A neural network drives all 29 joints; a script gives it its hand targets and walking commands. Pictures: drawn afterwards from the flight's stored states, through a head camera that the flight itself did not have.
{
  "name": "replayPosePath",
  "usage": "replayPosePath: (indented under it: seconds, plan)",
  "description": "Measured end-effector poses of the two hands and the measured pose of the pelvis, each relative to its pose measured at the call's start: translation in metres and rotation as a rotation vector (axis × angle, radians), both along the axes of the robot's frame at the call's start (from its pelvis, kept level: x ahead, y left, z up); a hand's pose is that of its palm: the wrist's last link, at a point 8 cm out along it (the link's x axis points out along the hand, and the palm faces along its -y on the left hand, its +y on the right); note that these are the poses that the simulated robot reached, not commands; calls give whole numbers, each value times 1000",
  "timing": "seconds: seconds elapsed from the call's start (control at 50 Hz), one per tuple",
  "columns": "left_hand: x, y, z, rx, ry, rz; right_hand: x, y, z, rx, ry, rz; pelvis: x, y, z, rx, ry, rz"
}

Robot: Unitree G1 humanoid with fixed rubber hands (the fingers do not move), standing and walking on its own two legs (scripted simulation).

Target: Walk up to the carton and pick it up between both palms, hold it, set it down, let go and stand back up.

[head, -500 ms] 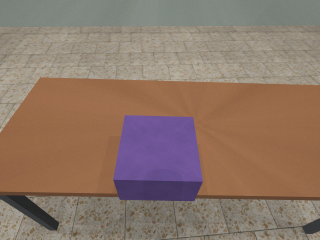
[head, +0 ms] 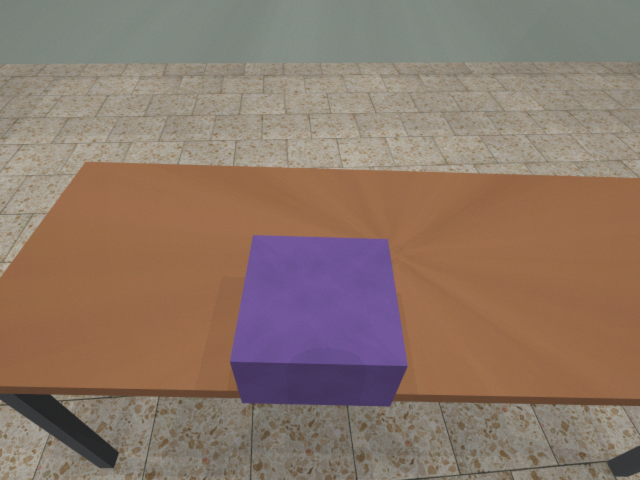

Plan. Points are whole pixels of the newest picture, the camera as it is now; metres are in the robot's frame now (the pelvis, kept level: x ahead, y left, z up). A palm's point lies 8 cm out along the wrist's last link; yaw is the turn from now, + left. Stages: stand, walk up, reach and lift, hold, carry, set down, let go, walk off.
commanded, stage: stand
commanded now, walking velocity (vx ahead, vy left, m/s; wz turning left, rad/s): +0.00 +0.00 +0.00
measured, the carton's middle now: (318, 317) +0.40 +0.00 -0.08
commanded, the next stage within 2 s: none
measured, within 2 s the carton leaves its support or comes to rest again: neither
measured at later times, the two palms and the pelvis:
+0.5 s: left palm out of the picture +0.03 +0.29 -0.13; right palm out of the picture +0.02 -0.29 -0.13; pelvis -0.01 +0.00 +0.00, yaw +0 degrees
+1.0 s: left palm out of the picture +0.05 +0.29 -0.12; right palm out of the picture +0.04 -0.29 -0.13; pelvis +0.00 +0.00 +0.00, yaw +0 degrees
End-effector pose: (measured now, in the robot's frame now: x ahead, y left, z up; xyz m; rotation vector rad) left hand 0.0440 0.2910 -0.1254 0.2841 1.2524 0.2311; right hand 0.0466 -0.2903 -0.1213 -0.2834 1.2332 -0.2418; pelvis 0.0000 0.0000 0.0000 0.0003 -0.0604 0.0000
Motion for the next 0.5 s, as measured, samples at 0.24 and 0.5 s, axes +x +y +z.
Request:
replayPosePath:
  seconds: [0.24, 0.5]
  plan:
    - [-17, -5, -5, -19, 43, 4, -10, 6, -1, 15, 15, -11, -5, 1, 0, -1, -2, 1]
    - [-9, -1, 0, -1, 30, -7, -27, 5, -5, 21, 56, -21, -5, 1, 0, 2, 4, 4]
